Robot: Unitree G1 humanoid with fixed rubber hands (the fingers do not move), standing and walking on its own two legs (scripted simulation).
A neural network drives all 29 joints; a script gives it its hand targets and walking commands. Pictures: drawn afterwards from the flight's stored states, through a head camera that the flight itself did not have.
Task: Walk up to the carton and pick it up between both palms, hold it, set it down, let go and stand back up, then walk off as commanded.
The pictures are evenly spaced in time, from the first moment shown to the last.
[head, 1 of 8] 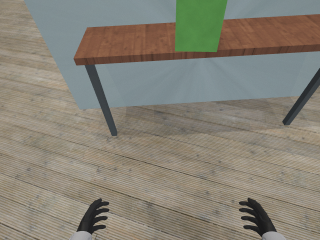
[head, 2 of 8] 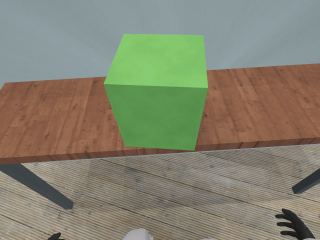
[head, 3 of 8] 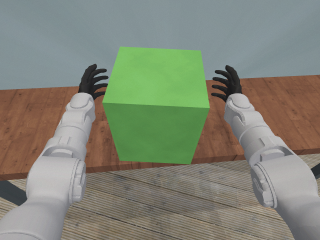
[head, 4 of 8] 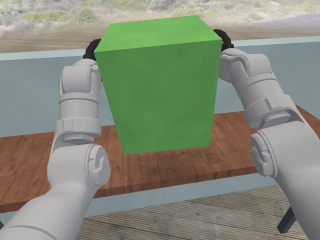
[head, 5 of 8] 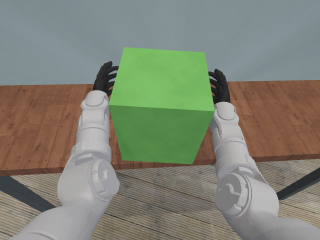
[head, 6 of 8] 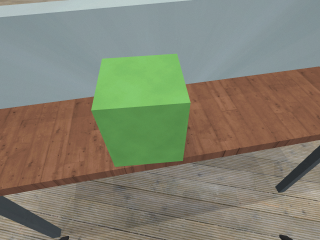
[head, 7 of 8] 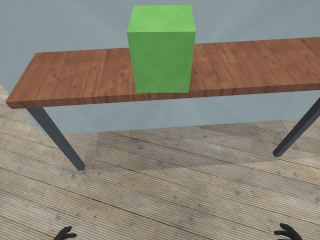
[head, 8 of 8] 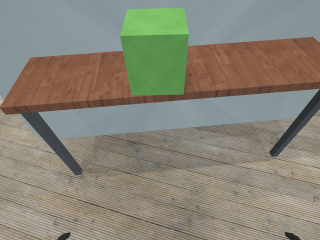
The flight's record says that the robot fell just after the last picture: no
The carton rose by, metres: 0.25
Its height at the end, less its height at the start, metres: +0.00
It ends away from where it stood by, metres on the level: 0.00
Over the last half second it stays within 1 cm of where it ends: yes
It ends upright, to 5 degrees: yes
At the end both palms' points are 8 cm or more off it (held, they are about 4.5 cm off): yes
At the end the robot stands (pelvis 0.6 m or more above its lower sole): yes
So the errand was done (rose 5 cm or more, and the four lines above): yes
